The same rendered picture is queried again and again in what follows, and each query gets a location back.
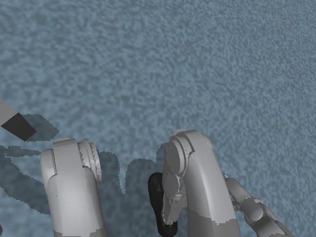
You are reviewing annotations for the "carton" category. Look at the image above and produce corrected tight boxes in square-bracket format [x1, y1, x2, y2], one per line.
[0, 98, 36, 141]

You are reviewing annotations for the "right robot foot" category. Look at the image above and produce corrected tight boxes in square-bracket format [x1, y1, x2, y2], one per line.
[148, 172, 178, 237]

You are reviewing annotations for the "right robot arm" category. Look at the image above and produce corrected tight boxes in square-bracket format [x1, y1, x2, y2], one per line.
[239, 197, 295, 237]

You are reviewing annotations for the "right robot hand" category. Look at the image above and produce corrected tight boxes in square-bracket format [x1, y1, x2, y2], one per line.
[223, 173, 253, 212]

